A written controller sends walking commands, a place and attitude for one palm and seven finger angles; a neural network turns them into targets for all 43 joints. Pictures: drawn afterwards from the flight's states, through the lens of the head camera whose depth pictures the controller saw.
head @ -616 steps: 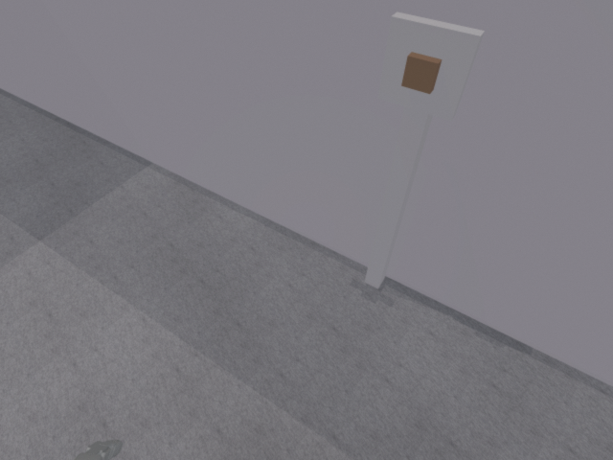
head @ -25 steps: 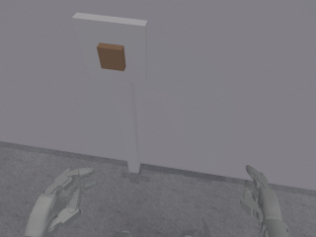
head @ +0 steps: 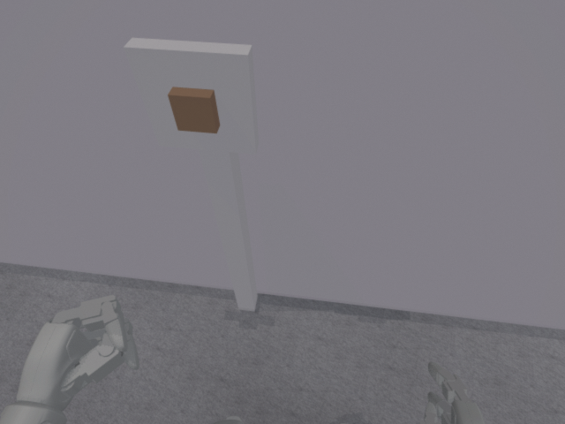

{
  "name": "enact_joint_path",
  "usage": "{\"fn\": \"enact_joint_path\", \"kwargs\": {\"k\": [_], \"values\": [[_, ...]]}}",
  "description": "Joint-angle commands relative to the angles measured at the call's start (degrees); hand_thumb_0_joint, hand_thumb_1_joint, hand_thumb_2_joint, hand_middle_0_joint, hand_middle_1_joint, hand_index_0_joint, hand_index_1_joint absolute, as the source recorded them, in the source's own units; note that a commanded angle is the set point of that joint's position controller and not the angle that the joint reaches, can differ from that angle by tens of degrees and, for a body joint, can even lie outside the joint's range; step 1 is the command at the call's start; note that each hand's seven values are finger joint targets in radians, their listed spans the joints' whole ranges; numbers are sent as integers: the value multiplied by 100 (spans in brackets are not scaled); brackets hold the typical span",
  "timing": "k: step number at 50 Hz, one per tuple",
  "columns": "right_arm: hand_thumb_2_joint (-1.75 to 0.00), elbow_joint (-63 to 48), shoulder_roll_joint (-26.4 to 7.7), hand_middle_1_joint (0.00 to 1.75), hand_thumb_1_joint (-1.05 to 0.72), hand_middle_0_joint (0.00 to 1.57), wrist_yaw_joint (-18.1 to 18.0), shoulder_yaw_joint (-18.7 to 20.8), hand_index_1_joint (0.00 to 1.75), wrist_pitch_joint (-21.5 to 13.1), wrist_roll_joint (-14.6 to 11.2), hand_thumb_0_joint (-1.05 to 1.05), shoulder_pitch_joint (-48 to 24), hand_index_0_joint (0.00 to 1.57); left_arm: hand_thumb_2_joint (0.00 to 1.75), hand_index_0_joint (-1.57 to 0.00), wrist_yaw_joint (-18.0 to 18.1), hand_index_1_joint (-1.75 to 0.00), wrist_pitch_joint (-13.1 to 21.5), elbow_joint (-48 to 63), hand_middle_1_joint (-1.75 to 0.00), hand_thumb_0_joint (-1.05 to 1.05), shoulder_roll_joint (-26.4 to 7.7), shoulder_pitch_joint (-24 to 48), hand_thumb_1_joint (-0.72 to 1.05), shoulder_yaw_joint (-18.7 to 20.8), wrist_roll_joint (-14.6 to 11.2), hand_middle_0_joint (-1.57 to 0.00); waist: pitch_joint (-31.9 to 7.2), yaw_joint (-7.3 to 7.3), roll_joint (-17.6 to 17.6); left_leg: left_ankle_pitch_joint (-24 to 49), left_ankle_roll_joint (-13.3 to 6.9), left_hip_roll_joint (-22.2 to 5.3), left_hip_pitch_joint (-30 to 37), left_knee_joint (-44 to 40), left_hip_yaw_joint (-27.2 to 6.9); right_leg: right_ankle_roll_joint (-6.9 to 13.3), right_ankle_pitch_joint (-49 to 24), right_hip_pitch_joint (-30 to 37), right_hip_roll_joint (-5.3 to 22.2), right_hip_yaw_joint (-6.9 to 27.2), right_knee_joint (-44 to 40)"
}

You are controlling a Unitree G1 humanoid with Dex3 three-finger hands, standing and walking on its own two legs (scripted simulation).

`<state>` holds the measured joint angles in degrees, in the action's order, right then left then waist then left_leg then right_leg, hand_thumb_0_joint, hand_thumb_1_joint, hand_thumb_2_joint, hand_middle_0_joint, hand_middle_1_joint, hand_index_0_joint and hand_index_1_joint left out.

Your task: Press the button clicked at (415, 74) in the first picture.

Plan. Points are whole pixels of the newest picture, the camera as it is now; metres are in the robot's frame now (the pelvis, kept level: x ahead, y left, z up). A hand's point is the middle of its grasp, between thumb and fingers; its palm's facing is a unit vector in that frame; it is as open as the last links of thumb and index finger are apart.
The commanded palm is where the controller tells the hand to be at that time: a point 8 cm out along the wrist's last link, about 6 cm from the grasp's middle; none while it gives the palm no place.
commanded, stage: raise the hand and make a fist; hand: left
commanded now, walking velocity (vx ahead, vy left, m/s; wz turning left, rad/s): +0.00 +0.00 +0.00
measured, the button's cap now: (195, 109) +0.54 +0.16 +0.15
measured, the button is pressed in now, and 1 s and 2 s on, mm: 0 0 0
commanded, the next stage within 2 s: aim a knuckle at the button in 1.12 s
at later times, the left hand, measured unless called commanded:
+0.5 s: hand (83, 310) +0.22 +0.23 +0.12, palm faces -0.04 -1.00 -0.08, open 3.1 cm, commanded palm +0.20 +0.28 +0.13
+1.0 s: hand (82, 286) +0.24 +0.23 +0.14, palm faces -0.05 -1.00 -0.06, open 3.1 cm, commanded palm +0.21 +0.28 +0.16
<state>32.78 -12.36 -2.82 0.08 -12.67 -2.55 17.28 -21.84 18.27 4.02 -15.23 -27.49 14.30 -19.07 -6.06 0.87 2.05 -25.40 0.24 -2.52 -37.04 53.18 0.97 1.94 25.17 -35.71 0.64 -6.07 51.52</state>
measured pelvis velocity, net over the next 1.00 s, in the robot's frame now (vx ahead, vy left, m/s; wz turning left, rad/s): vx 0.01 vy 0.01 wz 0.00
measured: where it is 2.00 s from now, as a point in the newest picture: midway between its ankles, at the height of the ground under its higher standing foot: outside the picture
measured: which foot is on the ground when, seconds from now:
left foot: down 0.00-1.00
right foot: down 0.00-1.00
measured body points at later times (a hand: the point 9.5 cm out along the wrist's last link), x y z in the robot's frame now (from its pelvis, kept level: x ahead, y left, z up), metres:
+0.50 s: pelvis +0.01 +0.02 +0.02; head +0.02 +0.02 +0.47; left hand +0.22 +0.28 +0.13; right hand +0.21 -0.19 -0.03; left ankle +0.01 +0.12 -0.69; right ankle +0.01 -0.10 -0.69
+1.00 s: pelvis +0.01 +0.01 +0.04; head +0.00 +0.01 +0.49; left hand +0.24 +0.28 +0.15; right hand +0.19 -0.22 -0.02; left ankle +0.01 +0.12 -0.69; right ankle +0.01 -0.10 -0.69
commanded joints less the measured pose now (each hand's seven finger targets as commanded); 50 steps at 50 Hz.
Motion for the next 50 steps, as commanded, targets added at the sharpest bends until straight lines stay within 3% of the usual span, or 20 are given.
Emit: {"fn": "enact_joint_path", "kwargs": {"k": [1,4,7,9,12,14,16,20,23,28,30,32,34,36,39,42,44,48,50], "values": [[-90,-1076,-836,30,-90,20,-65,267,30,-558,-44,0,-688,20,90,-130,36,-150,431,1168,-150,0,-901,536,90,381,-95,-130,-580,-56,-124,755,-185,245,425,-808,-196,-173,76,597,-4,697,-1303],[-90,-1043,-849,30,-90,20,-69,237,30,-624,-51,0,-686,20,90,-130,112,-150,375,1265,-150,0,-924,594,90,389,-65,-130,-615,-93,-73,941,-192,231,683,-969,-236,-127,-321,754,-78,502,-1231],[-90,-1022,-847,30,-90,20,-76,210,30,-659,-70,0,-678,20,90,-130,175,-150,258,1370,-150,0,-877,659,90,348,-24,-130,-589,-101,238,1039,-178,213,956,-1152,-238,-111,-662,806,-102,330,-1231],[-90,-1018,-859,30,-90,20,-70,189,30,-654,-61,0,-697,20,90,-130,220,-150,126,1353,-150,0,-934,778,90,385,-5,-130,-527,-113,44,1110,-174,199,1019,-1262,-292,-99,-787,947,-144,254,-1254],[-90,-1058,-862,30,-90,20,-54,147,30,-655,-70,0,-698,20,90,-130,229,-150,-87,1441,-150,0,-903,855,90,314,43,-130,-509,-133,382,1242,-152,193,1266,-1428,-297,-88,-1051,1024,-145,161,-1294],[-90,-1071,-877,30,-90,20,-49,131,30,-631,-55,0,-710,20,90,-130,222,-150,-255,1369,-150,0,-931,898,90,365,37,-130,-455,-148,48,1394,-159,188,1294,-1481,-331,-86,-1235,1186,-181,137,-1365],[-90,-1091,-894,30,-90,20,-39,109,30,-624,-60,0,-707,20,90,-130,181,-150,-358,1480,-150,0,-978,977,90,400,30,-130,-549,-163,174,1542,-151,188,1455,-1534,-310,-90,-1430,1273,-173,123,-1395],[-90,-1082,-898,30,-90,20,-49,25,30,-596,-53,0,-729,20,90,-130,115,-150,-588,1533,-150,0,-1005,1357,90,394,-20,-130,-357,-149,312,1659,-136,189,1618,-1666,-325,-77,-1593,1361,-193,84,-1518],[-90,-1065,-896,30,-90,20,-59,19,30,-609,-41,0,-707,20,90,-130,89,-150,-679,1590,-150,0,-1082,1418,90,505,-24,-130,-588,-173,193,1976,-135,173,1855,-1706,-331,-86,-1891,1520,-188,69,-1568],[-90,-975,-915,30,-90,20,-87,-39,30,-622,-52,0,-762,20,90,-130,9,-150,-844,1564,-150,0,-1149,1852,90,495,-37,-130,-501,-177,295,2108,-117,164,2069,-1879,-372,-72,-1975,1645,-179,44,-1711],[-90,-952,-937,30,-90,20,-108,-56,30,-613,-48,0,-800,20,90,-130,-31,-150,-957,1440,-150,0,-1217,2044,90,567,-81,-130,-431,-189,97,2049,-134,175,2066,-1957,-363,-75,-1971,1738,-189,51,-1807],[-90,-921,-919,30,-90,20,-127,-65,30,-623,-64,0,-849,20,90,-130,-64,-150,-1033,1424,-150,0,-1236,2168,90,592,-90,-130,-453,-213,273,2059,-122,180,2175,-2030,-357,-65,-1956,1807,-174,53,-1867],[-90,-903,-951,30,-90,20,-145,-75,30,-626,-50,0,-870,20,90,-130,-74,-150,-1126,1307,-150,0,-1389,2273,90,740,-129,-130,-452,-248,-7,2076,-152,185,2167,-2064,-354,-69,-2012,1923,-181,82,-1952],[-90,-892,-923,30,-90,20,-159,-81,30,-621,-77,0,-907,20,90,-130,-86,-150,-1206,1324,-150,0,-1348,2437,90,702,-130,-130,-429,-251,253,2046,-138,197,2257,-2149,-322,-69,-1995,1960,-153,83,-2013],[-90,-885,-935,30,-90,20,-152,-77,30,-617,-86,0,-925,20,90,-130,-128,-150,-1347,929,-150,0,-1173,2103,90,637,-156,-130,-236,-285,-68,1931,-150,215,2167,-2196,-299,-75,-1918,1982,-171,105,-2115],[-90,-929,-930,30,-90,20,-138,-56,30,-611,-75,0,-942,20,90,-130,-110,-150,-1341,1156,-150,0,-1245,2188,90,669,-111,-130,-346,-293,100,1969,-157,233,2250,-2217,-250,-86,-1986,2020,-134,139,-2132],[-90,-915,-941,30,-90,20,-128,-56,30,-605,-49,0,-924,20,90,-130,-49,-150,-1277,1223,-150,0,-1317,2216,90,726,-87,-130,-311,-292,-40,1985,-162,222,2234,-2214,-244,-84,-1974,2061,-163,151,-2149],[-90,-893,-902,30,-90,20,-143,-51,30,-610,-59,0,-920,20,90,-130,57,-150,-1122,1376,-150,0,-1275,2357,90,689,-35,-130,-279,-260,374,1786,-151,241,2323,-2267,-202,-83,-1742,1976,-139,173,-2209],[-90,-883,-908,30,-90,20,-153,-42,30,-618,-52,0,-921,20,90,-130,90,-150,-1071,1387,-150,0,-1307,2399,90,703,-25,-130,-241,-241,184,1733,-169,238,2312,-2284,-209,-91,-1685,2000,-142,201,-2260]]}}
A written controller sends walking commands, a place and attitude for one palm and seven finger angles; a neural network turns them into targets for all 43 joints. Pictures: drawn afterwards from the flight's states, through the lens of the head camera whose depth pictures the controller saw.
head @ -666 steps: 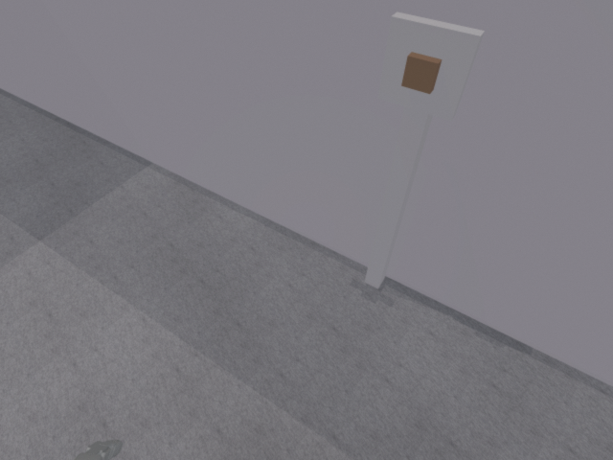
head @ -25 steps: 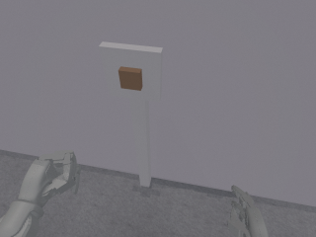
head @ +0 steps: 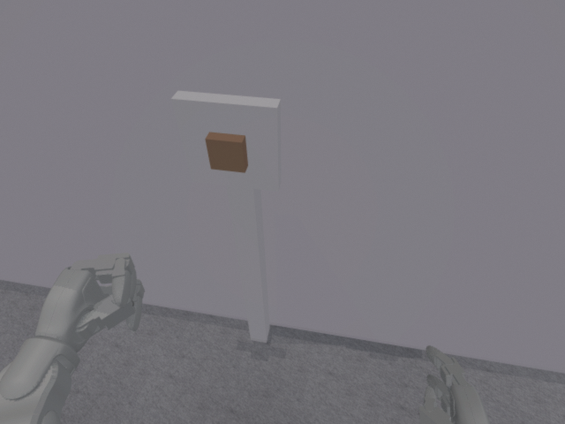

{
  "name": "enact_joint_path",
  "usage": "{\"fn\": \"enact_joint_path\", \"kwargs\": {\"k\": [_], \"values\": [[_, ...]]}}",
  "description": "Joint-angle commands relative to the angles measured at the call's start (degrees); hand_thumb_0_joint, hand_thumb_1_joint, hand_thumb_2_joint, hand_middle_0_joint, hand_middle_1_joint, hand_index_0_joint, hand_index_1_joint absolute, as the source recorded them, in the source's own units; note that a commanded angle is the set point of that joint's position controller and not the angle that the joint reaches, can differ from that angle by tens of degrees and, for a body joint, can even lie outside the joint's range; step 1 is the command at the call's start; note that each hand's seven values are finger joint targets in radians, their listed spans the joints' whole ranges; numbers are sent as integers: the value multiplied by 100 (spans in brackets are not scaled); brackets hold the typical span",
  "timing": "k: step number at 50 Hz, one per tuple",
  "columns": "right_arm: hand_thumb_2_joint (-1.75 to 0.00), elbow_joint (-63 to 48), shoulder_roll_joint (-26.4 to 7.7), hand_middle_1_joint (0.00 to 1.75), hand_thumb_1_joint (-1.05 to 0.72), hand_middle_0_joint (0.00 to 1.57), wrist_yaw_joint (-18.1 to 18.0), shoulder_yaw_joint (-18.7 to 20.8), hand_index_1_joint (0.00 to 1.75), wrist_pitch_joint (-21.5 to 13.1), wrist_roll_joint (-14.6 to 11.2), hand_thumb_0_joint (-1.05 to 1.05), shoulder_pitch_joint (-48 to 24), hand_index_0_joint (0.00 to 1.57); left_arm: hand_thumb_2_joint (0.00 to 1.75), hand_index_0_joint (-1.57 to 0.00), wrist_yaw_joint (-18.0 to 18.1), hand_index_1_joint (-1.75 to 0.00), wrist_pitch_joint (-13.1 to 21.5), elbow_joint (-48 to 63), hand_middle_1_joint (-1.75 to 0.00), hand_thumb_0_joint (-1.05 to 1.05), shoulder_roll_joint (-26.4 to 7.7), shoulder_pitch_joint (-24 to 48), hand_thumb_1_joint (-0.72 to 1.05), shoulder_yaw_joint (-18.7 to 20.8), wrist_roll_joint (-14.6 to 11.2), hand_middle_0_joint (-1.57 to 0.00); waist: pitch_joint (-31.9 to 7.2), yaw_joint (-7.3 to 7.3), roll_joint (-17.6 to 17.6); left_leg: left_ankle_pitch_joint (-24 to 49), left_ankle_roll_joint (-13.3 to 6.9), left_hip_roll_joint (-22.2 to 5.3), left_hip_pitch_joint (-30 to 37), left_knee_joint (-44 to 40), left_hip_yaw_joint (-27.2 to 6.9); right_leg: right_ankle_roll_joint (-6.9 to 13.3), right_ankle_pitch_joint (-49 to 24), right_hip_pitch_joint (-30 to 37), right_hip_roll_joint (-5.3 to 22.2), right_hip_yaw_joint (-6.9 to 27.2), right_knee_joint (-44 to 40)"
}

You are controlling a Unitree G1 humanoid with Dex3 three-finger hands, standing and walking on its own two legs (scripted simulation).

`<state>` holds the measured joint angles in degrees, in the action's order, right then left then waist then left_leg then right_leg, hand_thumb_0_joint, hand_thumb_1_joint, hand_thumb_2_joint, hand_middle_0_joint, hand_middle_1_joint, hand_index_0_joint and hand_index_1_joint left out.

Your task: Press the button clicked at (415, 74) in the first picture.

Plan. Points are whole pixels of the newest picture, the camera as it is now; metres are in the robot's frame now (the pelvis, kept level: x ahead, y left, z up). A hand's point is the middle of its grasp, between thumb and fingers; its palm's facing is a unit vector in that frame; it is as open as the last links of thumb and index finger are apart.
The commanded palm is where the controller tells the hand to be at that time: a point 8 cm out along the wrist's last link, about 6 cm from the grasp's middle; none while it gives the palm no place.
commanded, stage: raise the hand and make a fist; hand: left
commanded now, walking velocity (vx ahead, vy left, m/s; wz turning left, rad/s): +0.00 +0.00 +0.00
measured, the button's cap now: (228, 151) +0.53 +0.15 +0.12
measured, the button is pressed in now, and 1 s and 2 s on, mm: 0 0 0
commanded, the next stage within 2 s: aim a knuckle at the button in 0.12 s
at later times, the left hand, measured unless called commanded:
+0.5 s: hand (159, 280) +0.26 +0.19 +0.11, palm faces -0.07 -1.00 -0.06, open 3.1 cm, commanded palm +0.25 +0.23 +0.11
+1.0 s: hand (211, 232) +0.36 +0.14 +0.09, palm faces -0.10 -0.99 -0.03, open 3.1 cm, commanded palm +0.35 +0.19 +0.10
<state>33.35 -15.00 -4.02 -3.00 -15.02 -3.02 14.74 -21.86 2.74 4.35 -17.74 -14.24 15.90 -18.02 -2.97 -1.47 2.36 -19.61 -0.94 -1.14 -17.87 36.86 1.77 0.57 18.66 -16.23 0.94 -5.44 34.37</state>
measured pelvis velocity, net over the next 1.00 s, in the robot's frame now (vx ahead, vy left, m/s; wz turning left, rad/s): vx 0.00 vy -0.01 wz -0.02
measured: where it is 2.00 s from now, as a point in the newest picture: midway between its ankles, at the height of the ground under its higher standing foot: outside the picture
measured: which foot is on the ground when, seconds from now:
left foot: down 0.00-1.00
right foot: down 0.00-1.00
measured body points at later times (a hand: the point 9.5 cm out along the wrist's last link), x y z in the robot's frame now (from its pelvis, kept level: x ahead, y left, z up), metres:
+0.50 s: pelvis -0.01 -0.02 +0.00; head -0.01 -0.03 +0.45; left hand +0.26 +0.24 +0.11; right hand +0.17 -0.25 -0.08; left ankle +0.00 +0.11 -0.73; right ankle -0.01 -0.11 -0.73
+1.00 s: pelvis +0.00 -0.01 +0.00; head +0.03 -0.03 +0.45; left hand +0.36 +0.20 +0.10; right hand +0.14 -0.26 -0.10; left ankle +0.00 +0.11 -0.73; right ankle -0.01 -0.11 -0.73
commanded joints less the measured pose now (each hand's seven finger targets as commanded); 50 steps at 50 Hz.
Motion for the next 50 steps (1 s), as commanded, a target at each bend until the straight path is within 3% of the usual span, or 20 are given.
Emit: {"fn": "enact_joint_path", "kwargs": {"k": [1,3,4,11,13,15,18,19,21,23,24,31,38,39,41,43,44,47,49,50], "values": [[-90,-924,-647,30,-90,20,-37,264,30,-388,-6,0,-653,20,90,-130,96,-150,508,1324,-150,0,-1034,1050,90,513,-103,-130,-593,-4,158,1136,-47,99,406,-660,-288,42,-1023,72,-166,136,-543],[-90,-900,-634,30,-90,20,-37,268,30,-415,-13,0,-648,20,90,-130,91,-150,541,1299,-150,0,-1004,965,90,514,-98,-130,-629,-15,272,1243,-50,111,469,-643,-271,46,-1167,93,-156,134,-526],[-90,-885,-665,30,-90,20,-39,261,30,-412,9,0,-642,20,90,-130,73,-150,517,1180,-150,0,-1068,956,90,568,-127,-130,-603,-22,18,1238,-60,110,391,-627,-277,39,-1179,138,-171,153,-546],[-90,-877,-658,30,-90,20,-86,267,30,-448,-29,0,-726,20,90,-130,-63,-150,487,1021,-150,0,-1014,1058,90,477,-180,-130,-468,0,-68,961,-87,140,276,-594,-233,-15,-854,55,-107,302,-685],[-90,-796,-667,30,-90,20,-115,260,30,-444,-24,0,-684,20,90,-130,-20,-150,531,982,-150,0,-1066,1421,90,491,-156,-130,-518,58,71,970,-81,140,332,-568,-227,-20,-881,13,-107,287,-654],[-90,-725,-696,30,-90,20,-156,261,30,-418,-17,0,-668,20,90,-130,-6,-150,561,732,-150,0,-1091,1885,90,459,-168,-130,-385,129,-218,826,-88,135,224,-544,-254,-44,-662,-78,-110,346,-692],[-90,-664,-674,30,-90,20,-199,257,30,-417,-43,0,-662,20,90,-130,6,-150,624,452,-150,0,-984,2273,90,266,-101,-130,-465,171,61,721,-82,142,316,-540,-234,-31,-540,-170,-89,351,-674],[-90,-654,-682,30,-90,20,-205,248,30,-405,-33,0,-647,20,90,-130,14,-150,633,372,-150,0,-954,2473,90,175,-87,-130,-467,194,-136,716,-92,142,282,-524,-257,-35,-513,-158,-102,380,-669],[-90,-631,-697,30,-90,20,-224,268,30,-379,-38,0,-625,20,90,-130,36,-150,606,81,-150,0,-1063,2585,90,260,-44,-130,-571,167,-213,743,-89,142,224,-513,-246,-41,-560,-100,-64,411,-658],[-90,-654,-665,30,-90,20,-206,261,30,-363,-43,0,-640,20,90,-130,66,-150,627,3,-150,0,-962,2747,90,138,21,-130,-731,127,72,897,-77,155,325,-528,-231,-10,-795,-51,-53,367,-564],[-90,-654,-676,30,-90,20,-197,259,30,-339,-32,0,-611,20,90,-130,91,-150,609,-138,-150,0,-960,2766,90,121,23,-130,-743,134,-177,944,-81,146,257,-507,-232,-21,-852,-9,-78,380,-552],[-90,-675,-662,30,-90,20,-100,292,30,-160,-12,0,-552,20,90,-130,355,-150,684,-638,-150,0,-1040,3304,90,235,147,-130,-973,84,-199,1217,-59,158,207,-496,-138,-17,-1335,108,-42,406,-426],[-90,-618,-660,30,-90,20,-46,339,30,25,-12,0,-421,20,90,-130,463,-150,848,-1061,-150,0,-874,3995,90,11,252,-130,-1176,189,-141,1389,-53,158,275,-444,-75,-10,-1689,94,-56,421,-337],[-90,-589,-685,30,-90,20,-39,350,30,55,-8,0,-377,20,90,-130,500,-150,884,-1128,-150,0,-1000,4048,90,93,268,-130,-1235,195,-292,1445,-56,142,223,-405,-82,-14,-1741,162,-70,440,-322],[-90,-554,-659,30,-90,20,-19,346,30,108,-16,0,-334,20,90,-130,532,-150,927,-1211,-150,0,-770,4416,90,-172,319,-130,-1220,267,-9,1518,-34,148,310,-414,-86,11,-1844,38,-70,391,-267],[-90,-527,-663,30,-90,20,4,366,30,152,-14,0,-277,20,90,-130,594,-150,959,-1343,-150,0,-629,4560,90,-303,348,-130,-1278,305,-101,1543,-36,145,380,-402,-108,14,-1861,-53,-85,364,-249],[-90,-499,-691,30,-90,20,6,379,30,191,4,0,-238,20,90,-130,646,-150,970,-1495,-150,0,-721,4620,90,-229,364,-130,-1286,311,-415,1548,-55,126,301,-371,-116,-1,-1864,-12,-99,368,-243],[-90,-454,-687,30,-90,20,29,377,30,309,10,0,-190,20,90,-130,773,-150,1038,-1711,-150,0,-742,5066,90,-234,459,-130,-1373,314,-128,1568,-38,144,325,-386,-105,22,-1905,-58,-75,381,-193],[-90,-411,-716,30,-90,20,45,391,30,409,24,0,-113,20,90,-130,872,-150,1053,-2069,-150,0,-903,5072,90,-102,524,-130,-1396,313,-434,1618,-53,117,234,-350,-114,13,-1955,-13,-96,382,-171],[-90,-422,-700,30,-90,20,58,382,30,450,23,0,-109,20,90,-130,892,-150,1083,-2111,-150,0,-796,5260,90,-184,534,-130,-1418,316,-337,1604,-44,137,192,-359,-102,15,-1976,2,-79,400,-152]]}}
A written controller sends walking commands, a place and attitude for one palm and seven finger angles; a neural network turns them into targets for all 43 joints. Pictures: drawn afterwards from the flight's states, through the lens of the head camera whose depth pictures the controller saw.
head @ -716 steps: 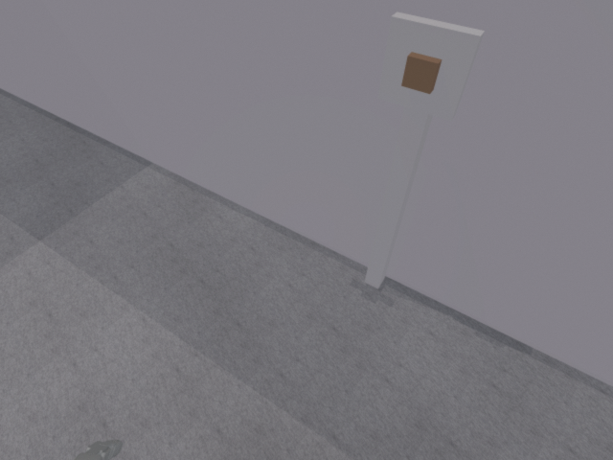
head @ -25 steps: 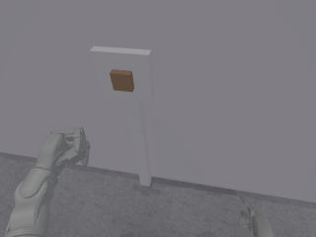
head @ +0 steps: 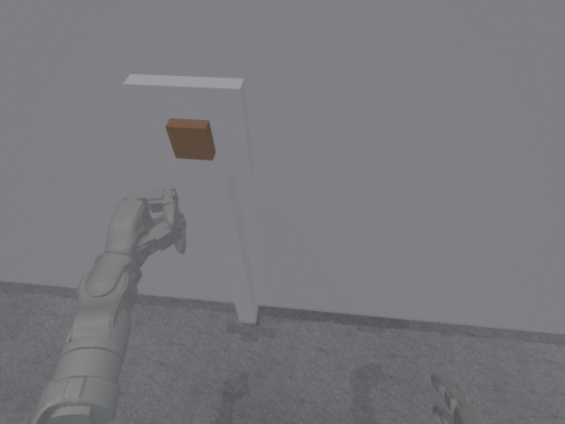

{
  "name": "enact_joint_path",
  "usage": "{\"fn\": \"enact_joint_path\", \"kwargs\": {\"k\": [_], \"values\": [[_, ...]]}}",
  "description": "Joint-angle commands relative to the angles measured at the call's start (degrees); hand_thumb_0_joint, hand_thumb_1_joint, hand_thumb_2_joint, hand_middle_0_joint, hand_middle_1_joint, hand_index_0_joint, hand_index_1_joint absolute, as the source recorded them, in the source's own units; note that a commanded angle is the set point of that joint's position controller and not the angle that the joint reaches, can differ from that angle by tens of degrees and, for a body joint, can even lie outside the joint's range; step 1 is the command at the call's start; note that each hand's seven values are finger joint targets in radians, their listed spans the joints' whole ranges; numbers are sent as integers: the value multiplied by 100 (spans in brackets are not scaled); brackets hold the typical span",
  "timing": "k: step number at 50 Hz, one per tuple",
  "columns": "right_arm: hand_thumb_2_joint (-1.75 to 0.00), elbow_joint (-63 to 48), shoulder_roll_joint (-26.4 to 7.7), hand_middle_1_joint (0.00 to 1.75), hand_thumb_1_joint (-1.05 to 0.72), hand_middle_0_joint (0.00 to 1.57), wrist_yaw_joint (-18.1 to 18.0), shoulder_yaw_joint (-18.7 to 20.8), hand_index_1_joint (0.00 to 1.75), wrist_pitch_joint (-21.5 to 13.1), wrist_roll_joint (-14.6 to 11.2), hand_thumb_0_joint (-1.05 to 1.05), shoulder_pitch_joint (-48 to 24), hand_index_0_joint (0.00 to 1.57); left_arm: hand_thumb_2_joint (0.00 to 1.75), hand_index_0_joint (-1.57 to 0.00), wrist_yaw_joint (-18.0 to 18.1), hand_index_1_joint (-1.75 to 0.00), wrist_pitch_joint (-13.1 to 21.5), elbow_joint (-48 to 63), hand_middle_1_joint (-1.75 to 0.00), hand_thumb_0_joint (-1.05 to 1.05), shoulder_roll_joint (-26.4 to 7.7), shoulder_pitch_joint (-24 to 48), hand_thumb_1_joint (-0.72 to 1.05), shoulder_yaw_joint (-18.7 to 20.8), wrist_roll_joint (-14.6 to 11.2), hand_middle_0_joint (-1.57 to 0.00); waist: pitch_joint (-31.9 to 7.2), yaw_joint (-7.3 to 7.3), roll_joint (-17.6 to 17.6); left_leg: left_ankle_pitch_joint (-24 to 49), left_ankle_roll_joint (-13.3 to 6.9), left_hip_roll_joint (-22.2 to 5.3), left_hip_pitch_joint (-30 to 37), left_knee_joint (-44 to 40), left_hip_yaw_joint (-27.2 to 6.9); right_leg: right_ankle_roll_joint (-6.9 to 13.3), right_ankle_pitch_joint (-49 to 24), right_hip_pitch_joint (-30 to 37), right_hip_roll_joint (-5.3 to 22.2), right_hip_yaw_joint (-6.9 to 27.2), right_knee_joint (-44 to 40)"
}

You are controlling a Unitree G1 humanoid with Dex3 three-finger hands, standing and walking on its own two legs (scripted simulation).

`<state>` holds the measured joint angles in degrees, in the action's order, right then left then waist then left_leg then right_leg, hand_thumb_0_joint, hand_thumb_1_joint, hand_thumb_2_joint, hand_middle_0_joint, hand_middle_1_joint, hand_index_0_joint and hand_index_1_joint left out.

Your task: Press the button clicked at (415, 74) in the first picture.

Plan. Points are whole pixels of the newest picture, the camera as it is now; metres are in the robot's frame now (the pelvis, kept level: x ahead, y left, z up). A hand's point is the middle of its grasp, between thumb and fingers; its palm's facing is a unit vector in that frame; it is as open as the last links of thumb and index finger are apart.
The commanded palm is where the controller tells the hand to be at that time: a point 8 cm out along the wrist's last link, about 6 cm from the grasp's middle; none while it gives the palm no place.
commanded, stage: aim a knuckle at the button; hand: left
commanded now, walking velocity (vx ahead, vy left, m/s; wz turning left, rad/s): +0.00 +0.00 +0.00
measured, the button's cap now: (192, 138) +0.53 +0.17 +0.12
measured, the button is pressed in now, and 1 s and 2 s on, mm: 0 0 5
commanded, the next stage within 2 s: press the button with the knuckle in 1.12 s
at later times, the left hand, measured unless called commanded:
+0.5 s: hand (210, 188) +0.44 +0.13 +0.09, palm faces -0.08 -1.00 -0.02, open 3.1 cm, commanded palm +0.41 +0.19 +0.09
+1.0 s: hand (206, 200) +0.41 +0.13 +0.09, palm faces -0.07 -1.00 -0.02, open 3.1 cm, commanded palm +0.39 +0.19 +0.09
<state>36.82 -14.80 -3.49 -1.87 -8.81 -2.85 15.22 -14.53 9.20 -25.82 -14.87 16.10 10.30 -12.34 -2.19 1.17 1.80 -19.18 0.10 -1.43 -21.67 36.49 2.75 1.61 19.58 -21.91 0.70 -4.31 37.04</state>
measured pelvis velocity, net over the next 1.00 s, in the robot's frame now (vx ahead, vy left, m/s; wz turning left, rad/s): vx -0.01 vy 0.01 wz -0.01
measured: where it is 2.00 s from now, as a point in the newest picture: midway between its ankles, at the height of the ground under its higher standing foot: outside the picture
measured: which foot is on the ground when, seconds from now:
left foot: down 0.00-1.00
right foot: down 0.00-1.00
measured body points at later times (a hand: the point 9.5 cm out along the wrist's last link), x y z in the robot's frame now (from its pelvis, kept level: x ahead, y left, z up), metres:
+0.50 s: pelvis +0.00 +0.00 -0.01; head +0.05 +0.00 +0.44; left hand +0.44 +0.19 +0.09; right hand +0.06 -0.26 -0.13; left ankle -0.01 +0.12 -0.72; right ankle -0.01 -0.10 -0.72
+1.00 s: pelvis -0.01 +0.01 -0.01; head +0.03 +0.00 +0.44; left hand +0.41 +0.19 +0.10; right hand +0.08 -0.25 -0.12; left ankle -0.01 +0.12 -0.72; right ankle -0.01 -0.10 -0.72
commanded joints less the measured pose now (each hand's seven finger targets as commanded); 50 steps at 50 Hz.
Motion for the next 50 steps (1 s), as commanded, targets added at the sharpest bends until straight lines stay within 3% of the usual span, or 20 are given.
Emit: {"fn": "enact_joint_path", "kwargs": {"k": [1,3,5,8,9,13,14,17,20,21,23,25,27,29,31,36,40,43,45,50], "values": [[-90,-753,-699,30,-90,20,15,277,30,-139,5,0,-148,20,90,-130,185,-150,494,920,-150,0,-1042,2466,90,309,-5,-130,-1553,88,-106,1596,-141,168,657,-303,-193,-75,-2111,527,-56,282,-397],[-90,-756,-685,30,-90,20,40,290,30,-87,17,0,-98,20,90,-130,232,-150,567,776,-150,0,-963,2528,90,277,16,-130,-1709,54,22,1703,-126,167,723,-274,-190,-56,-2194,532,-68,273,-355],[-90,-719,-698,30,-90,20,60,296,30,-11,20,0,-19,20,90,-130,275,-150,617,519,-150,0,-867,2767,90,163,55,-130,-1695,144,-278,1725,-144,150,640,-242,-203,-74,-2269,512,-85,270,-332],[-90,-674,-705,30,-90,20,83,323,30,89,43,0,83,20,90,-130,322,-150,697,247,-150,0,-1009,2922,90,335,88,-130,-1852,108,-157,1827,-135,166,630,-198,-163,-65,-2445,577,-79,290,-285],[-90,-662,-737,30,-90,20,91,322,30,133,46,0,127,20,90,-130,334,-150,694,19,-150,0,-1082,2855,90,395,98,-130,-1777,112,-426,1785,-154,152,492,-181,-173,-76,-2425,593,-93,297,-294],[-90,-588,-718,30,-90,20,102,306,30,277,31,0,209,20,90,-130,352,-150,784,-465,-150,0,-865,3803,90,110,177,-130,-1534,305,-86,1500,-142,177,366,-147,-157,-70,-2170,213,-90,313,-297],[-90,-527,-741,30,-90,20,97,327,30,308,39,0,285,20,90,-130,393,-150,832,-640,-150,0,-1015,4037,90,234,199,-130,-1573,345,-406,1457,-167,164,315,-98,-179,-77,-2113,223,-106,320,-292],[-90,-494,-740,30,-90,20,108,353,30,342,70,0,403,20,90,-130,418,-150,1035,-804,-150,0,-1039,4449,90,300,216,-130,-2052,318,-44,1610,-148,178,467,-38,-187,-46,-2208,248,-114,336,-174],[-90,-408,-743,30,-90,20,149,369,30,403,87,0,548,20,90,-130,453,-150,1170,-1264,-150,0,-880,4708,90,184,275,-130,-2101,403,-96,1722,-141,154,457,46,-217,-43,-2241,54,-154,306,-92],[-90,-356,-779,30,-90,20,153,383,30,432,98,0,619,20,90,-130,483,-150,1195,-1466,-150,0,-1082,4792,90,355,297,-130,-2114,396,-208,1681,-141,150,342,76,-217,-49,-2231,56,-156,313,-63],[-90,-391,-779,30,-90,20,190,395,30,481,108,0,676,20,90,-130,500,-150,1216,-1732,-150,0,-1079,4582,90,410,351,-130,-2107,339,-148,1671,-139,160,232,76,-179,-40,-2229,54,-160,306,-35],[-90,-468,-803,30,-90,20,227,402,30,530,127,0,728,20,90,-130,506,-150,1244,-1827,-150,0,-1241,4404,90,599,356,-130,-2221,254,-350,1710,-155,163,91,86,-157,-43,-2339,236,-169,322,11],[-90,-587,-805,30,-90,20,235,404,30,583,137,0,729,20,90,-130,489,-150,1277,-1649,-150,0,-1495,4132,90,833,365,-130,-2413,130,-272,1769,-163,179,-19,63,-93,-46,-2531,524,-156,377,41],[-90,-659,-783,30,-90,20,246,417,30,626,134,0,719,20,90,-130,467,-150,1322,-1413,-150,0,-1467,4007,90,826,345,-130,-2394,128,-355,1905,-182,159,-4,75,-80,-43,-2688,585,-178,361,48],[-90,-734,-761,30,-90,20,247,427,30,647,102,0,677,20,90,-130,417,-150,1345,-1053,-150,0,-1415,3864,90,760,304,-130,-2422,124,-184,1954,-176,142,101,48,-46,-44,-2748,599,-186,378,19],[-90,-733,-743,30,-90,20,212,431,30,646,48,0,589,20,90,-130,377,-150,1255,-679,-150,0,-1156,3771,90,517,199,-130,-2078,241,-87,1642,-182,119,223,-25,-53,-52,-2365,324,-211,340,-146],[-90,-631,-733,30,-90,20,167,425,30,598,40,0,523,20,90,-130,421,-150,1224,-579,-150,0,-904,4228,90,230,197,-130,-1908,386,25,1326,-179,112,385,-48,-117,-46,-1916,-5,-212,302,-223],[-90,-561,-740,30,-90,20,159,405,30,550,47,0,504,20,90,-130,475,-150,1230,-744,-150,0,-718,4479,90,46,216,-130,-1842,440,-129,1149,-164,105,420,-67,-217,-41,-1642,-186,-215,252,-216],[-90,-546,-744,30,-90,20,163,396,30,532,47,0,472,20,90,-130,547,-150,1228,-968,-150,0,-724,4413,90,77,262,-130,-1816,387,-38,1089,-146,109,402,-64,-227,-23,-1523,-248,-203,243,-183],[-90,-576,-755,30,-90,20,200,349,30,515,75,0,441,20,90,-130,690,-150,1258,-1363,-150,0,-822,4497,90,190,355,-130,-1783,344,-304,982,-155,142,190,-37,-237,-31,-1507,-185,-176,270,-125]]}}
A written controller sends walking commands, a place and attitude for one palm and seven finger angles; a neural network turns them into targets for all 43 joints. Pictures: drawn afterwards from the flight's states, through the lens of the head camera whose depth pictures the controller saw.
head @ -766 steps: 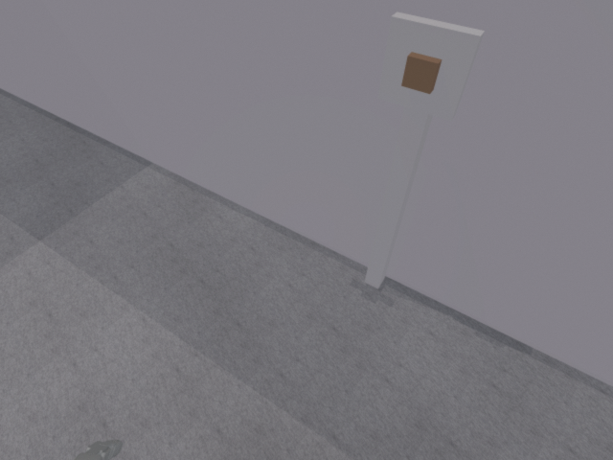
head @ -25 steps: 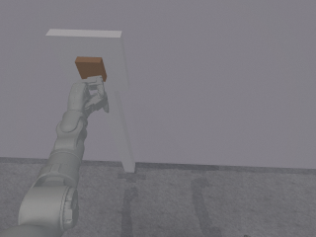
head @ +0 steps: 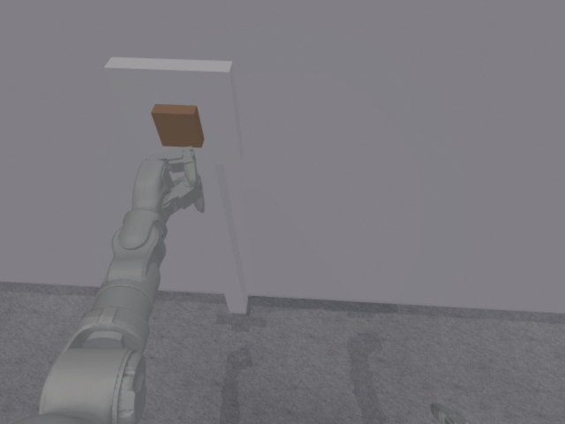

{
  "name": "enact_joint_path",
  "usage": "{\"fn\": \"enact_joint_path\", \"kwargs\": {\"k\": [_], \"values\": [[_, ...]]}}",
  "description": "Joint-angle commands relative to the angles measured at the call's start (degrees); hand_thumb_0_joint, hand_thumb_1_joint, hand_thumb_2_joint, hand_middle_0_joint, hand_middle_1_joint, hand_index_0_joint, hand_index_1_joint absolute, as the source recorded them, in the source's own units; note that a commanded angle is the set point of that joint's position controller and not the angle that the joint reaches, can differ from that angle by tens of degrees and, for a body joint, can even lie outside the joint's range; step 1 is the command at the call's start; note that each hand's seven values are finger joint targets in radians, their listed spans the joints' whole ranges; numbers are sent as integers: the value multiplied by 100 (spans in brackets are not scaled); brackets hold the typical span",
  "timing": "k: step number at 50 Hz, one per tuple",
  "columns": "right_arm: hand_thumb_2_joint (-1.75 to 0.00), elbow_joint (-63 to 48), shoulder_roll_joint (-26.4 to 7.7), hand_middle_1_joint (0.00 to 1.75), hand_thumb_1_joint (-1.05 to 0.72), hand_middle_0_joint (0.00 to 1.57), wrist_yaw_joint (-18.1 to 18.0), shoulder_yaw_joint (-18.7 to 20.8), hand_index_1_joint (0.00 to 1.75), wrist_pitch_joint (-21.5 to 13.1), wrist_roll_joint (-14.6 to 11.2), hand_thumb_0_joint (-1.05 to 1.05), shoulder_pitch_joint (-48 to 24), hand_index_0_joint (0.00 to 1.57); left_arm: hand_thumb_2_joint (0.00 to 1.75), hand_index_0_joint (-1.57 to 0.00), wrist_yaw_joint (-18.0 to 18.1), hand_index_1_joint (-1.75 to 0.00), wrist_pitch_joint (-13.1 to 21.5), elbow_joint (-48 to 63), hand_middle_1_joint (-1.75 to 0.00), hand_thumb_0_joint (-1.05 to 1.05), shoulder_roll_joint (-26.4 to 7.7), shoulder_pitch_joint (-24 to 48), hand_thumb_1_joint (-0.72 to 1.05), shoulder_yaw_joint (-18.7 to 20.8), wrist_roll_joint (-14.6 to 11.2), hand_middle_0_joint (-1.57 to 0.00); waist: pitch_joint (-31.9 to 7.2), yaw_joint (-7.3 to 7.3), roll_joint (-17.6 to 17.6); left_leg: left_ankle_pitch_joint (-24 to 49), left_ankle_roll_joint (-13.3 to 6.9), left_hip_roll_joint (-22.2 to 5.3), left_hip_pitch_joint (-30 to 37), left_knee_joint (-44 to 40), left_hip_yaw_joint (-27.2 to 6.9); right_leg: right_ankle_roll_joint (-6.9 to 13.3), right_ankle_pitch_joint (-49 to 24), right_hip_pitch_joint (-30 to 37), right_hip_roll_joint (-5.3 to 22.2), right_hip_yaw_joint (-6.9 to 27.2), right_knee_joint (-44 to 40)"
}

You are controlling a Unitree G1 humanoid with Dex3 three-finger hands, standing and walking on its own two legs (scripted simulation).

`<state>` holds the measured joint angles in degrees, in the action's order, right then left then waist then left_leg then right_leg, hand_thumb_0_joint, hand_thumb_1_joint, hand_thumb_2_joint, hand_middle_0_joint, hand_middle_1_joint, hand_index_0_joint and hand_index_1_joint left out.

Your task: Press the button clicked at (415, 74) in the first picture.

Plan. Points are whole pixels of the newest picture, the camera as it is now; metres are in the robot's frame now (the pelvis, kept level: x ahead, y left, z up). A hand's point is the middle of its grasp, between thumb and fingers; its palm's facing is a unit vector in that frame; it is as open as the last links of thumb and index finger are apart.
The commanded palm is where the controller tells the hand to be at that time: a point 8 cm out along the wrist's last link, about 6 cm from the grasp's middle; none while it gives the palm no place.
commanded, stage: aim a knuckle at the button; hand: left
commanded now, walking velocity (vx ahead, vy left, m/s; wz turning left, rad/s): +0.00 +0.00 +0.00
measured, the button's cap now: (179, 125) +0.54 +0.17 +0.13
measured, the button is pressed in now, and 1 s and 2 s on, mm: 0 5 3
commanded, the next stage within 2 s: press the button with the knuckle in 0.12 s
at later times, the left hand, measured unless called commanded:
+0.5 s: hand (202, 171) +0.46 +0.13 +0.10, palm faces -0.05 -1.00 -0.01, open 3.1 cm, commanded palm +0.44 +0.19 +0.10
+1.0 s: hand (198, 162) +0.48 +0.14 +0.10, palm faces -0.06 -1.00 -0.01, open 2.8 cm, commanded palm +0.48 +0.19 +0.10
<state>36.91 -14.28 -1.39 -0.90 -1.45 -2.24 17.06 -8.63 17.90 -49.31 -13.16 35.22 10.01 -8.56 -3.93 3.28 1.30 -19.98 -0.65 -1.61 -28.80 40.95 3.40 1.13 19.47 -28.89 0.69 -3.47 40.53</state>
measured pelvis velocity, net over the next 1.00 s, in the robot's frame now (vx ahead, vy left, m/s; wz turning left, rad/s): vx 0.00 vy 0.00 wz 0.00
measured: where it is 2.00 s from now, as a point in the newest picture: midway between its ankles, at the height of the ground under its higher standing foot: outside the picture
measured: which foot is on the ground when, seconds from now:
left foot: down 0.00-1.00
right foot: down 0.00-1.00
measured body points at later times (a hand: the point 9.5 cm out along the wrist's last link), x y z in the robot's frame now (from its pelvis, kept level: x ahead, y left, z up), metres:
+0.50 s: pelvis +0.00 +0.00 +0.00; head +0.06 -0.01 +0.44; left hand +0.46 +0.18 +0.10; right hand +0.04 -0.27 -0.13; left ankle +0.00 +0.11 -0.72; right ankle +0.01 -0.11 -0.72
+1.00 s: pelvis +0.00 +0.00 -0.01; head +0.08 +0.00 +0.43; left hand +0.48 +0.19 +0.10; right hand +0.03 -0.27 -0.13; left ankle +0.00 +0.11 -0.72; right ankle +0.01 -0.11 -0.72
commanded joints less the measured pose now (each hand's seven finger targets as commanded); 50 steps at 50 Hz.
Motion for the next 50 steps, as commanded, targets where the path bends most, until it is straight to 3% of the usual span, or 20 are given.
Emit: {"fn": "enact_joint_path", "kwargs": {"k": [1,3,4,5,7,8,13,14,17,18,24,27,28,30,36,42,44,47,50], "values": [[-90,-589,-815,30,-90,20,-16,250,30,-208,14,0,255,20,90,-130,110,-150,385,904,-150,0,-1095,2670,90,294,-3,-130,-1607,133,-261,1014,-81,165,827,-470,-294,10,-1480,515,-170,205,-466],[-90,-636,-810,30,-90,20,-15,236,30,-198,19,0,238,20,90,-130,104,-150,414,839,-150,0,-1186,2741,90,357,26,-130,-1637,106,-256,952,-86,191,730,-459,-260,5,-1490,613,-153,246,-464],[-90,-648,-834,30,-90,20,-24,241,30,-186,37,0,265,20,90,-130,113,-150,437,782,-150,0,-1386,2737,90,537,35,-130,-1711,92,-377,981,-102,182,697,-431,-264,3,-1514,684,-161,258,-440],[-90,-668,-817,30,-90,20,-32,232,30,-173,20,0,235,20,90,-130,82,-150,449,763,-150,0,-1398,2718,90,515,43,-130,-1743,84,-234,972,-92,194,662,-422,-229,-2,-1549,729,-150,291,-436],[-90,-688,-789,30,-90,20,-34,218,30,-178,17,0,231,20,90,-130,21,-150,505,857,-150,0,-1240,2989,90,361,20,-130,-1774,131,-39,987,-82,197,735,-403,-230,6,-1586,658,-160,293,-419],[-90,-665,-803,30,-90,20,-39,235,30,-176,15,0,264,20,90,-130,7,-150,521,809,-150,0,-1292,2970,90,416,9,-130,-1803,145,-149,1044,-85,180,780,-386,-255,12,-1618,631,-176,266,-410],[-90,-583,-830,30,-90,20,-30,258,30,-185,14,0,394,20,90,-130,-81,-150,521,781,-150,0,-1067,3303,90,201,-56,-130,-1894,269,-7,1133,-75,168,898,-338,-301,10,-1633,443,-200,234,-386],[-90,-560,-856,30,-90,20,-42,281,30,-174,20,0,446,20,90,-130,-68,-150,504,652,-150,0,-1173,3221,90,295,-55,-130,-1921,284,-324,1118,-99,159,817,-301,-302,-4,-1626,498,-215,243,-392],[-90,-495,-862,30,-90,20,-54,278,30,-165,33,0,530,20,90,-130,-50,-150,504,565,-150,0,-1408,3353,90,487,-30,-130,-1988,248,-78,1157,-98,181,750,-312,-257,-12,-1724,572,-194,280,-383],[-90,-474,-845,30,-90,20,-48,267,30,-154,30,0,531,20,90,-130,-60,-150,509,490,-150,0,-1294,3389,90,357,4,-130,-1896,279,15,1160,-89,181,745,-309,-263,-1,-1711,493,-194,266,-384],[-90,-435,-907,30,-90,20,-41,286,30,-109,89,0,740,20,90,-130,-55,-150,572,164,-150,0,-1844,3422,90,839,47,-130,-2107,222,-204,1242,-114,187,490,-253,-234,-16,-1875,762,-208,322,-319],[-90,-466,-882,30,-90,20,-12,301,30,-80,84,0,779,20,90,-130,-118,-150,607,234,-150,0,-1738,3430,90,744,82,-130,-2200,239,93,1492,-103,183,626,-203,-194,-8,-2133,694,-210,313,-268],[-90,-465,-872,30,-90,20,-6,301,30,-60,83,0,796,20,90,-130,-139,-150,592,168,-150,0,-1586,3418,90,628,77,-130,-2166,288,-7,1553,-107,173,650,-185,-208,-11,-2172,633,-221,292,-272],[-90,-459,-906,30,-90,20,0,324,30,-33,87,0,865,20,90,-130,-158,-150,568,59,-150,0,-1693,3396,90,748,46,-130,-2199,273,-137,1603,-109,164,599,-165,-204,-19,-2228,669,-233,296,-260],[-90,-382,-945,30,-90,20,-16,311,30,33,100,0,986,20,90,-130,-129,-150,501,-194,-150,0,-1890,3852,90,831,96,-130,-1936,437,-231,1325,-135,163,377,-152,-210,-54,-1983,471,-226,321,-319],[-90,-319,-935,30,-90,20,-26,301,30,3,115,0,1028,20,90,-130,-128,-150,555,-247,-150,0,-1880,4362,90,781,122,-130,-2148,553,84,1347,-126,161,553,-65,-258,-48,-1887,281,-233,321,-280],[-90,-260,-965,30,-90,20,-35,286,30,-2,125,0,1089,20,90,-130,-131,-150,559,-417,-150,0,-1997,4585,90,822,121,-130,-2045,636,-144,1181,-144,159,392,-52,-300,-59,-1736,263,-241,340,-305],[-90,-248,-1001,30,-90,20,-53,269,30,-26,118,0,1083,20,90,-130,-138,-150,535,-586,-150,0,-2142,4792,90,850,172,-130,-2021,693,60,940,-137,165,315,-41,-313,-63,-1458,88,-226,365,-319],[-90,-214,-1006,30,-90,20,-39,261,30,-64,141,0,1135,20,90,-130,-97,-150,569,-662,-150,0,-2033,5046,90,765,192,-130,-2077,764,187,970,-115,137,450,-3,-396,-48,-1307,-186,-246,299,-259]]}}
